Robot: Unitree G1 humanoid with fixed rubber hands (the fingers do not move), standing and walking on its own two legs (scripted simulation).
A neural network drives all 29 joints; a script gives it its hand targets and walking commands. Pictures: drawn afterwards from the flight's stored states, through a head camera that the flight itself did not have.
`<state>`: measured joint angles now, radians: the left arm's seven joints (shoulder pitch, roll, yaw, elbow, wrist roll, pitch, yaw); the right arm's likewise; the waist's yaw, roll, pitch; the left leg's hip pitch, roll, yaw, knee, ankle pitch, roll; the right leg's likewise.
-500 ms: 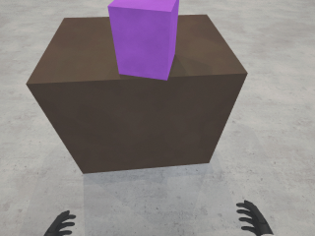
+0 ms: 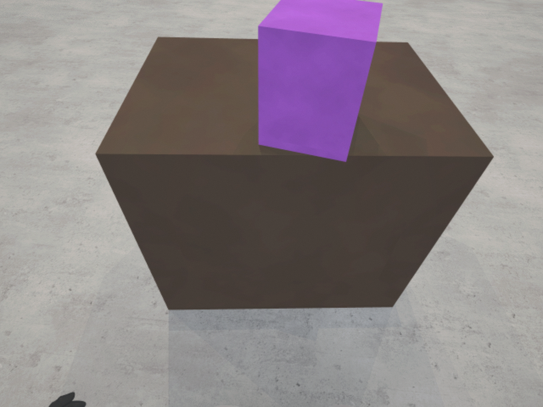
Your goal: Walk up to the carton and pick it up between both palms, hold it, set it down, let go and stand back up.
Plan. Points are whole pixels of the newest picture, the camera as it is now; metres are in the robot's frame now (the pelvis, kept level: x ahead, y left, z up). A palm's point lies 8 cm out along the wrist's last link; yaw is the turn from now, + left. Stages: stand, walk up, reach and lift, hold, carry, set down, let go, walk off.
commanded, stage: walk up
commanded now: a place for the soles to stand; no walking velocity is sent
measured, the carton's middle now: (317, 77) +0.73 -0.05 +0.14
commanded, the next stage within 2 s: none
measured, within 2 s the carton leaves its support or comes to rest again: neither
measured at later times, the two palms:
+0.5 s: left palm (122, 343) +0.23 +0.26 -0.07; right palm (513, 376) +0.21 -0.36 -0.08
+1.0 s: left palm (121, 283) +0.34 +0.31 -0.09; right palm (460, 305) +0.32 -0.32 -0.07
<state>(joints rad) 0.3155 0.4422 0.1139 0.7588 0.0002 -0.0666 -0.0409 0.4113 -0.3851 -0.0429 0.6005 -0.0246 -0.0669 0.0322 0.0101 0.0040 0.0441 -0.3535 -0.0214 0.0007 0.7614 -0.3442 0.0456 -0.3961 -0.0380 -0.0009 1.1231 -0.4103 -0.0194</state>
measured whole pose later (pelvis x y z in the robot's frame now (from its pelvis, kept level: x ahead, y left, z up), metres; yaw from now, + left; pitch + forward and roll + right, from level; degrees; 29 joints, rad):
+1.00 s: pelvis +0.24 -0.01 -0.01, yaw -1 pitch -4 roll +0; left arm 0.28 0.44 0.07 0.72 0.00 -0.04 -0.04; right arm 0.41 -0.39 -0.04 0.60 -0.02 -0.10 -0.01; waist 0.01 -0.03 0.08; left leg -0.40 -0.01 0.01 0.77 -0.31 0.03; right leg -0.42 -0.03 0.00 1.16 -0.46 -0.01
